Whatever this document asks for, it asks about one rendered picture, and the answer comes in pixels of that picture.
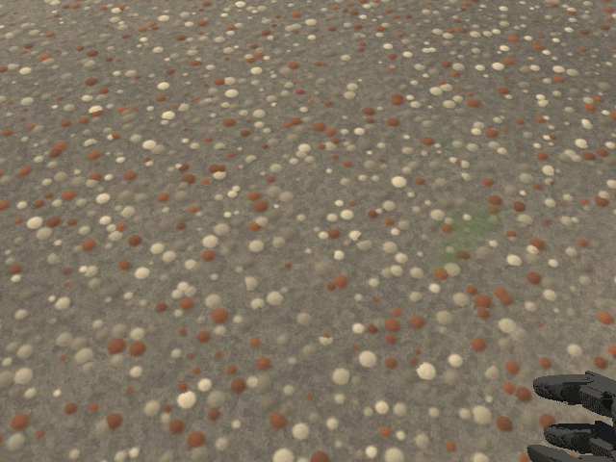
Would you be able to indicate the robot right hand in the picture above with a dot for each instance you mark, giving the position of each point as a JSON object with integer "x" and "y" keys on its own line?
{"x": 596, "y": 393}

